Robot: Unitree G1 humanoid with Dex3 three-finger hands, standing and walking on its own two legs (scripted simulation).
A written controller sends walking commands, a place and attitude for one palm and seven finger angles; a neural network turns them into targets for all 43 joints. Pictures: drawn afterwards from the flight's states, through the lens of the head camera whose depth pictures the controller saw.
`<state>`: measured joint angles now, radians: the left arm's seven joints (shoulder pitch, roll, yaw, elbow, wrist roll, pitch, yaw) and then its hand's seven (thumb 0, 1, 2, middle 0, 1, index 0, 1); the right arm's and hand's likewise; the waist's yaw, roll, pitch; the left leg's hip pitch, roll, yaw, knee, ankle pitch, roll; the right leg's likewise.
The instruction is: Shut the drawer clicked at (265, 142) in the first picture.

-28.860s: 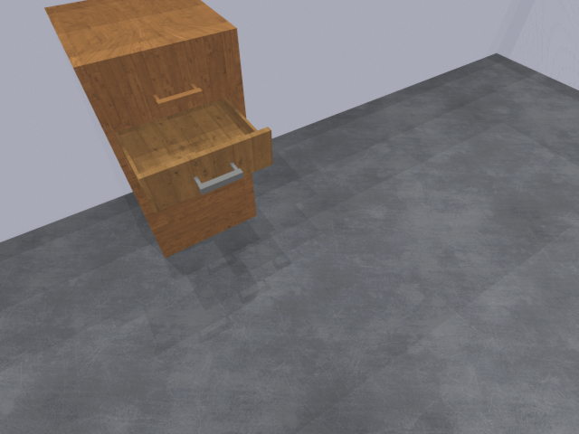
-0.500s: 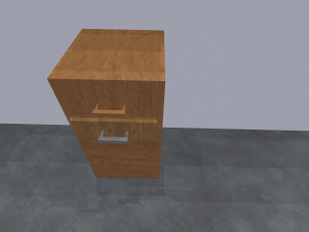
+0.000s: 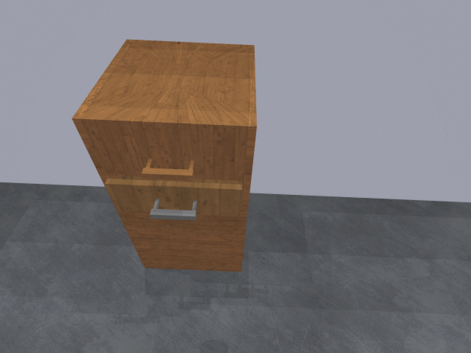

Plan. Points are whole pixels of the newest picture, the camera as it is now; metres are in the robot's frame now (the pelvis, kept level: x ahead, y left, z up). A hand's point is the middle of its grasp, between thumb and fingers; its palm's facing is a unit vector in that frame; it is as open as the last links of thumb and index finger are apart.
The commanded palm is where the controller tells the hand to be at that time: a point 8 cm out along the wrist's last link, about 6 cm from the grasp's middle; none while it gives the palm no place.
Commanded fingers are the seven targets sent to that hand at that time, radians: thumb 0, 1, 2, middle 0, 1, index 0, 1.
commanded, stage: look again from close up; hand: left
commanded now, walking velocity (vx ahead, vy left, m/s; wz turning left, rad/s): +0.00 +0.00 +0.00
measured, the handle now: (174, 208) +0.53 +0.20 -0.22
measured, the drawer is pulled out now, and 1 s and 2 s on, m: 0.03 0.03 0.03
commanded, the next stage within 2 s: raise the hand and make a fist in 0.28 s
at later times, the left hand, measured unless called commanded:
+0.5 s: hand out of the picture +0.06 +0.20 -0.12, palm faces +0.17 -0.95 -0.28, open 7.1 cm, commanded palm +0.11 +0.21 -0.08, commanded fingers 0.00 0.90 0.90 -0.34 -0.45 -0.34 -0.45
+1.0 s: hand (161, 327) +0.19 +0.15 -0.09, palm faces +0.07 -1.00 -0.06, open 4.9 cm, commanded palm +0.20 +0.20 -0.09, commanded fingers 0.00 0.90 0.90 -0.84 -0.99 -0.84 -0.99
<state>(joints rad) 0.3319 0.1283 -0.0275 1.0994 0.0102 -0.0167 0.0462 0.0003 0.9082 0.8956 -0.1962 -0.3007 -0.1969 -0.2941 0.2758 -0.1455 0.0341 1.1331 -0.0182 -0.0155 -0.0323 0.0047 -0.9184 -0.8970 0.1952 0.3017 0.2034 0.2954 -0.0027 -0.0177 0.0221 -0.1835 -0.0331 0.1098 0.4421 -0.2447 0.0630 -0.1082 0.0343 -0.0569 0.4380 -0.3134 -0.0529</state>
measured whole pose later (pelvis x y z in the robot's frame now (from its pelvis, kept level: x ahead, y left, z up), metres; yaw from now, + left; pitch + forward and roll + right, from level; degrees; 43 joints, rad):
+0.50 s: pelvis +0.00 +0.00 -0.01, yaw +1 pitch +1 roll +2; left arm 0.55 0.20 -0.03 0.43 -0.11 0.05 0.14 0.07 1.00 0.89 -0.22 -0.32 -0.22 -0.31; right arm 0.38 -0.19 0.02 0.93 0.03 -0.19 -0.05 0.02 -0.93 -0.90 0.20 0.30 0.21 0.30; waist -0.02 0.00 0.00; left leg -0.26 -0.07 0.11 0.50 -0.27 0.07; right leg -0.21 0.00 -0.06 0.57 -0.38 -0.04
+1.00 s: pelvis -0.06 -0.04 -0.13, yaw +3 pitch +18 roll -2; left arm 0.20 0.22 0.08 0.17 -0.21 -0.50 -0.18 0.02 0.90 0.90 -0.65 -0.79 -0.65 -0.78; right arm 0.12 -0.20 0.03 0.52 0.00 -0.14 -0.02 0.00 -0.90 -0.90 0.20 0.30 0.20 0.30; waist 0.03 0.02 -0.15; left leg -1.12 0.03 0.00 1.32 -0.51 0.01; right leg -0.99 0.05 -0.20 1.30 -0.63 -0.13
